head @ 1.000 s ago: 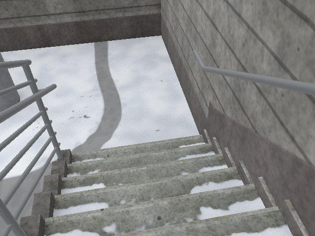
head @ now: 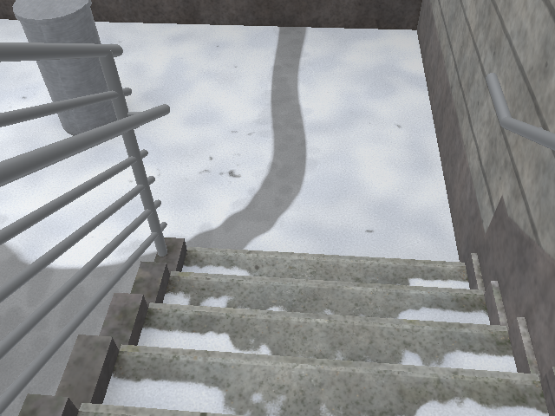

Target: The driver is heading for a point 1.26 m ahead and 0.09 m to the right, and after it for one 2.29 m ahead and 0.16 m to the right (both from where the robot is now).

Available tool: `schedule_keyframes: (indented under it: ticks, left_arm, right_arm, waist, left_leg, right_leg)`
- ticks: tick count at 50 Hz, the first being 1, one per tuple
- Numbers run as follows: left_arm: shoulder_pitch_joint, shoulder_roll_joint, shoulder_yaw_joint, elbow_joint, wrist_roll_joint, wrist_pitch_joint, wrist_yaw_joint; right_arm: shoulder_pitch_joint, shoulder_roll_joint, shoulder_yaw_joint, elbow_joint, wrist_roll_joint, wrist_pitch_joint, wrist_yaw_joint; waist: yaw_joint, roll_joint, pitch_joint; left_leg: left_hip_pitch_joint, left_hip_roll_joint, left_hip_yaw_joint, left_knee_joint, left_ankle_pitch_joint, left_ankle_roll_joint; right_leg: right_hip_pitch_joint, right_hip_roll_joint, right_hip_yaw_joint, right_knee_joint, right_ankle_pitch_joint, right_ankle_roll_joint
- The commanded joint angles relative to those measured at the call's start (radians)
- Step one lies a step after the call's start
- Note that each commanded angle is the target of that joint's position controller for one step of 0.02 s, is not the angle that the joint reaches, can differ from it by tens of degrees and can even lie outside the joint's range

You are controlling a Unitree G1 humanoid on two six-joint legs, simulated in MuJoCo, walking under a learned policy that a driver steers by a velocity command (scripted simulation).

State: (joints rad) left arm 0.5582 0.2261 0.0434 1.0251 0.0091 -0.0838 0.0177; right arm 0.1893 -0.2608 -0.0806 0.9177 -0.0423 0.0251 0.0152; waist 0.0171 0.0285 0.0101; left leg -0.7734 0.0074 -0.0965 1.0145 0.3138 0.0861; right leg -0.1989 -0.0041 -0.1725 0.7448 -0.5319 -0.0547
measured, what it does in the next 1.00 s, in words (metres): goes down: left foot 0.16 m lower, then right foot 0.16 m lower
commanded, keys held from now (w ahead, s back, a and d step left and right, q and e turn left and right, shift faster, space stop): w+q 0.06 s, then w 0.26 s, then w+e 0.68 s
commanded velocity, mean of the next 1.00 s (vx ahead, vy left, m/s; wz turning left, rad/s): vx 0.50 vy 0.00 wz -0.10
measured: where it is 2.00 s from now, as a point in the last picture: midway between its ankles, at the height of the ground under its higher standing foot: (322, 353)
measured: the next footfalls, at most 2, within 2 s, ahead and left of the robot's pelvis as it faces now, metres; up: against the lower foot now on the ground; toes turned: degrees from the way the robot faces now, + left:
left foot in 0.22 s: +0.24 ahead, +0.11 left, -0.16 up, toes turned +10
right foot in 0.76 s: +0.52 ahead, -0.08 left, -0.33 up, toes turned -6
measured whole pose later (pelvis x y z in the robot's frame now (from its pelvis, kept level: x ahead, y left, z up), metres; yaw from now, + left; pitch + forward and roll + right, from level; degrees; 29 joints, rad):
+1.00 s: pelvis +0.51 -0.02 -0.31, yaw -11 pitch +0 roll +1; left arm 0.41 0.18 0.03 1.01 0.01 -0.02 0.01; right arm 0.20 -0.22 -0.04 0.91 -0.06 -0.01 -0.01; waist 0.00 0.03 0.02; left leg -0.77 0.09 -0.04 1.23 -0.12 -0.01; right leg -0.28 0.12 0.04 0.66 -0.36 -0.11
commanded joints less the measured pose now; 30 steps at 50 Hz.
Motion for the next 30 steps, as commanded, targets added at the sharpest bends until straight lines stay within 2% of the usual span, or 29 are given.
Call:
schedule_keyframes:
  ticks: [1, 2, 3, 4, 6, 7, 8, 9, 10, 11, 12, 13, 14, 15, 16, 17, 18, 19, 20, 21, 22, 23, 24, 25, 26, 27, 28, 29, 30]
  left_arm:
    - [-0.118, 0.066, -0.009, -0.076, 0.004, -0.03, 0.011]
    - [-0.103, 0.078, -0.007, -0.073, 0.013, -0.026, 0.011]
    - [-0.068, 0.075, -0.006, -0.057, 0.026, -0.017, 0.011]
    - [-0.015, 0.073, -0.007, -0.041, 0.038, -0.007, 0.012]
    - [0.07, 0.061, -0.012, -0.002, 0.048, 0.016, 0.017]
    - [0.086, 0.066, -0.011, 0.011, 0.05, 0.027, 0.024]
    - [0.094, 0.087, -0.007, 0.018, 0.051, 0.038, 0.03]
    - [0.095, 0.095, -0.006, 0.027, 0.049, 0.047, 0.036]
    - [0.087, 0.097, -0.009, 0.038, 0.051, 0.062, 0.043]
    - [0.101, 0.1, -0.002, 0.052, 0.037, 0.055, 0.031]
    - [0.165, 0.037, -0.006, 0.032, 0.01, 0.048, 0.018]
    - [0.141, 0.087, -0.006, -0.027, -0.028, 0.036, 0.018]
    - [-0.021, 0.103, -0.003, -0.089, -0.019, 0.032, 0.016]
    - [-0.15, 0.105, 0.0, -0.124, 0.01, 0.03, 0.017]
    - [-0.174, 0.132, 0.017, -0.11, 0.035, 0.042, 0.018]
    - [-0.134, 0.11, 0.019, -0.082, 0.04, 0.054, 0.016]
    - [-0.088, 0.065, 0.014, -0.04, 0.044, 0.075, 0.016]
    - [-0.108, 0.011, 0.006, -0.056, 0.039, 0.089, -0.003]
    - [-0.088, -0.017, 0.004, -0.04, 0.057, 0.103, -0.01]
    - [-0.007, -0.018, 0.009, 0.006, 0.057, 0.11, -0.012]
    - [-0.015, 0.003, 0.017, 0.002, 0.042, 0.111, -0.009]
    - [-0.107, 0.038, 0.036, -0.029, 0.034, 0.101, -0.013]
    - [-0.172, 0.046, 0.04, -0.051, 0.03, 0.093, -0.016]
    - [-0.248, 0.046, 0.04, -0.079, 0.03, 0.087, -0.022]
    - [-0.287, 0.042, 0.039, -0.089, 0.033, 0.08, -0.028]
    - [-0.307, 0.031, 0.039, -0.097, 0.04, 0.077, -0.035]
    - [-0.335, 0.035, 0.038, -0.112, 0.041, 0.077, -0.037]
    - [-0.357, 0.027, 0.034, -0.117, 0.041, 0.073, -0.043]
    - [-0.413, 0.018, 0.026, -0.136, 0.033, 0.068, -0.048]
  right_arm:
    - [-0.084, 0.019, 0.017, -0.056, 0.007, -0.031, 0.033]
    - [-0.121, 0.014, 0.02, -0.069, 0.01, -0.033, 0.037]
    - [-0.176, 0.013, 0.024, -0.081, 0.01, -0.033, 0.04]
    - [-0.23, 0.014, 0.028, -0.098, 0.017, -0.036, 0.04]
    - [-0.287, 0.02, 0.036, -0.128, 0.025, -0.044, 0.035]
    - [-0.274, 0.018, 0.036, -0.123, 0.025, -0.05, 0.026]
    - [-0.197, 0.001, 0.031, -0.093, 0.024, -0.051, 0.016]
    - [-0.078, -0.019, 0.021, -0.045, 0.023, -0.048, 0.005]
    - [0.087, -0.031, 0.011, 0.029, 0.023, -0.049, -0.003]
    - [0.244, -0.072, -0.011, 0.091, 0.011, -0.036, 0.002]
    - [0.352, -0.164, -0.024, 0.118, 0.007, -0.038, 0.015]
    - [0.41, -0.196, -0.034, 0.093, 0.05, -0.033, 0.025]
    - [0.407, -0.173, -0.029, 0.084, 0.047, -0.028, 0.016]
    - [0.35, -0.14, -0.02, 0.09, 0.031, -0.02, -0.012]
    - [0.275, -0.089, -0.002, 0.075, 0.024, -0.027, -0.021]
    - [0.202, -0.044, 0.018, 0.066, 0.01, -0.049, -0.021]
    - [0.172, -0.027, 0.025, 0.07, 0.007, -0.063, -0.018]
    - [0.13, -0.032, 0.03, 0.057, 0.02, -0.079, -0.019]
    - [0.172, -0.067, 0.018, 0.082, 0.02, -0.091, -0.019]
    - [0.181, -0.1, 0.006, 0.084, 0.018, -0.105, -0.019]
    - [0.18, -0.085, 0.01, 0.076, 0.025, -0.108, -0.018]
    - [0.172, -0.022, 0.02, 0.097, 0.044, -0.124, -0.021]
    - [0.191, -0.01, 0.029, 0.1, 0.048, -0.131, -0.027]
    - [0.174, 0.002, 0.032, 0.099, 0.048, -0.133, -0.03]
    - [0.185, -0.002, 0.036, 0.103, 0.04, -0.137, -0.036]
    - [0.219, -0.013, 0.038, 0.107, 0.034, -0.132, -0.037]
    - [0.228, -0.019, 0.038, 0.109, 0.031, -0.132, -0.04]
    - [0.241, -0.031, 0.037, 0.113, 0.033, -0.134, -0.045]
    - [0.261, -0.037, 0.036, 0.111, 0.023, -0.133, -0.045]
  waist:
    - [-0.032, -0.079, 0.088]
    - [-0.012, -0.089, 0.117]
    - [0.026, -0.085, 0.149]
    - [0.073, -0.084, 0.182]
    - [0.136, -0.105, 0.221]
    - [0.148, -0.107, 0.216]
    - [0.119, -0.088, 0.203]
    - [0.072, -0.083, 0.148]
    - [-0.004, -0.048, 0.059]
    - [-0.082, 0.063, -0.028]
    - [-0.056, 0.238, -0.162]
    - [-0.113, 0.149, -0.391]
    - [-0.166, 0.091, -0.305]
    - [-0.148, 0.1, -0.154]
    - [-0.099, 0.023, -0.056]
    - [-0.033, -0.049, 0.012]
    - [0.011, -0.022, 0.065]
    - [0.05, -0.035, 0.095]
    - [0.049, 0.031, 0.082]
    - [0.072, 0.056, 0.033]
    - [0.078, 0.071, 0.029]
    - [0.073, 0.029, 0.078]
    - [0.053, 0.063, 0.08]
    - [0.049, 0.04, 0.094]
    - [0.033, 0.045, 0.099]
    - [0.012, 0.028, 0.087]
    - [-0.001, 0.021, 0.102]
    - [-0.01, 0.008, 0.117]
    - [-0.041, 0.015, 0.149]
  left_leg:
    - [0.251, -0.025, 0.066, -0.21, 0.344, 0.009]
    - [0.229, -0.019, 0.074, -0.252, 0.314, 0.011]
    - [0.228, -0.016, 0.1, -0.322, 0.27, 0.009]
    - [0.198, -0.014, 0.109, -0.384, 0.215, 0.009]
    - [0.154, 0.017, 0.115, -0.527, 0.105, 0.012]
    - [0.206, 0.027, 0.127, -0.595, 0.051, 0.019]
    - [0.302, 0.027, 0.144, -0.644, -0.023, 0.027]
    - [0.425, 0.01, 0.166, -0.672, -0.108, 0.036]
    - [0.62, 0.009, 0.166, -0.735, -0.085, 0.054]
    - [0.894, 0.031, 0.154, -0.751, -0.004, 0.056]
    - [1.306, 0.225, 0.006, -0.315, 0.626, 0.162]
    - [1.47, 0.372, -0.17, -0.204, 0.619, 0.27]
    - [1.366, 0.429, -0.275, -0.441, 0.015, 0.334]
    - [1.14, 0.413, -0.337, -0.581, -0.428, 0.324]
    - [0.949, 0.396, -0.334, -0.609, -0.474, 0.298]
    - [0.753, 0.338, -0.245, -0.575, -0.44, 0.237]
    - [0.535, 0.315, -0.21, -0.571, -0.35, 0.216]
    - [0.343, 0.253, -0.11, -0.633, -0.394, 0.171]
    - [0.286, 0.254, -0.107, -0.622, -0.335, 0.176]
    - [0.292, 0.245, -0.095, -0.592, -0.236, 0.178]
    - [0.303, 0.249, -0.083, -0.578, -0.211, 0.169]
    - [0.336, 0.194, -0.041, -0.544, -0.405, 0.121]
    - [0.356, 0.196, -0.051, -0.526, -0.5, 0.108]
    - [0.298, 0.176, -0.002, -0.504, -0.677, 0.085]
    - [0.299, 0.183, -0.002, -0.475, -0.738, 0.077]
    - [0.317, 0.2, -0.025, -0.458, -0.8, 0.084]
    - [0.324, 0.203, -0.014, -0.422, -0.809, 0.083]
    - [0.316, 0.21, 0.004, -0.388, -0.799, 0.074]
    - [0.344, 0.215, 0.019, -0.364, -0.779, 0.071]
  right_leg:
    - [-0.281, -0.189, 0.153, -0.192, 0.129, -0.035]
    - [-0.241, -0.204, 0.153, -0.155, 0.129, -0.044]
    - [-0.209, -0.21, 0.124, -0.12, 0.167, -0.044]
    - [-0.14, -0.219, 0.141, -0.079, 0.217, -0.053]
    - [0.004, -0.235, 0.168, 0.007, 0.349, -0.078]
    - [0.033, -0.235, 0.167, 0.063, 0.436, -0.089]
    - [0.033, -0.239, 0.161, 0.153, 0.524, -0.102]
    - [0.046, -0.236, 0.151, 0.29, 0.657, -0.11]
    - [0.019, -0.211, 0.136, 0.506, 0.684, -0.114]
    - [-0.143, -0.124, 0.081, 0.806, 0.421, -0.091]
    - [-0.578, -0.024, 0.041, 1.258, -0.437, -0.035]
    - [-0.746, -0.038, 0.166, 1.383, -0.452, -0.027]
    - [-0.946, -0.053, 0.188, 1.256, -0.266, -0.024]
    - [-0.98, -0.076, 0.195, 1.123, -0.178, -0.011]
    - [-0.903, -0.099, 0.206, 1.031, -0.103, 0.0]
    - [-0.793, -0.109, 0.272, 0.803, 0.109, 0.011]
    - [-0.656, -0.107, 0.268, 0.728, 0.176, 0.024]
    - [-0.519, -0.092, 0.265, 0.506, 0.34, 0.055]
    - [-0.452, -0.061, 0.237, 0.503, 0.395, 0.06]
    - [-0.404, -0.048, 0.24, 0.536, 0.512, 0.046]
    - [-0.422, -0.038, 0.259, 0.527, 0.546, 0.037]
    - [-0.495, -0.053, 0.333, 0.356, 0.721, 0.023]
    - [-0.513, -0.038, 0.337, 0.286, 0.809, 0.005]
    - [-0.472, -0.025, 0.314, 0.157, 0.964, 0.006]
    - [-0.449, -0.013, 0.312, 0.115, 1.049, 0.005]
    - [-0.439, -0.001, 0.315, 0.118, 1.06, 0.002]
    - [-0.434, 0.009, 0.315, 0.088, 1.067, 0.005]
    - [-0.406, 0.009, 0.293, 0.054, 1.075, 0.003]
    - [-0.413, 0.006, 0.262, -0.012, 1.042, 0.006]
Keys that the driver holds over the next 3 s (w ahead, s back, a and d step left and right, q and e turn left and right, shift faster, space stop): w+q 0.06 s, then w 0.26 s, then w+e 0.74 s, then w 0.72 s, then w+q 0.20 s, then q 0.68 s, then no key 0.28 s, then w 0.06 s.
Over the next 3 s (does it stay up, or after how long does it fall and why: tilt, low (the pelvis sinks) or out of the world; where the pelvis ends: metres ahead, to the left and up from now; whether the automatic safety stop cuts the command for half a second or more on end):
stays up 1.19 -0.21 -0.80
